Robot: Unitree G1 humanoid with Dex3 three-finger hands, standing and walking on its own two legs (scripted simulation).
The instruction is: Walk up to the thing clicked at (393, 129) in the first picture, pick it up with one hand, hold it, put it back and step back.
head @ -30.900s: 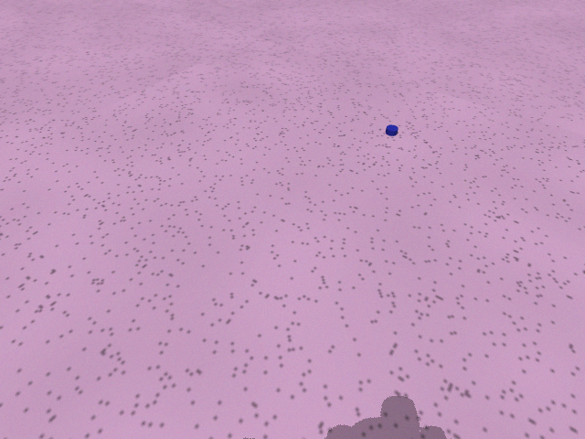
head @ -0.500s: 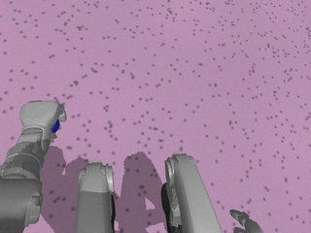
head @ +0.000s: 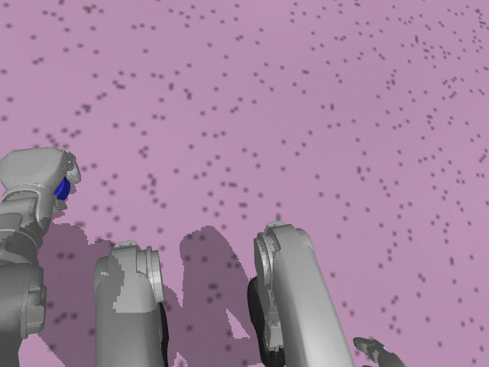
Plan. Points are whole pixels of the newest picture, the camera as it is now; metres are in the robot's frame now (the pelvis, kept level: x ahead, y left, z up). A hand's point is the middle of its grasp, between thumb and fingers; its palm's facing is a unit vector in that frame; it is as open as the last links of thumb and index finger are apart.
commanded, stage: crouch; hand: left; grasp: from above
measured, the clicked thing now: (44, 185) +0.45 +0.30 -0.20
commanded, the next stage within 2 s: lower in 0.22 s
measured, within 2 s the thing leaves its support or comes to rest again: rests again in 1.78 s
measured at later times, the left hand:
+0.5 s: hand (58, 192) +0.44 +0.28 -0.22, palm faces -0.48 -0.07 -0.88, open 7.4 cm
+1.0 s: hand (72, 191) +0.45 +0.28 -0.27, palm faces -0.45 -0.10 -0.89, open 7.1 cm
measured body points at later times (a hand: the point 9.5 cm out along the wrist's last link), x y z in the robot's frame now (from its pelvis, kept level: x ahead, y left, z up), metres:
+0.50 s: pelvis +0.00 +0.00 -0.04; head +0.24 +0.06 +0.34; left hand +0.46 +0.29 -0.17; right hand +0.05 -0.28 -0.14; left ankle +0.08 +0.13 -0.33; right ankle +0.10 -0.13 -0.33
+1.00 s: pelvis +0.01 +0.00 -0.06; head +0.26 +0.08 +0.30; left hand +0.47 +0.28 -0.22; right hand +0.05 -0.27 -0.16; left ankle +0.08 +0.13 -0.33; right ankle +0.10 -0.13 -0.33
